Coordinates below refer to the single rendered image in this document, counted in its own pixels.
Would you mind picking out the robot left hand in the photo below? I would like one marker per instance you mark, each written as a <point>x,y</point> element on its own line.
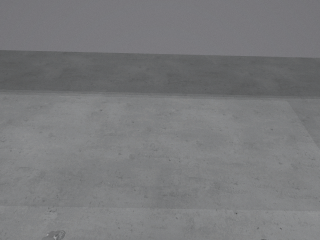
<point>55,235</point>

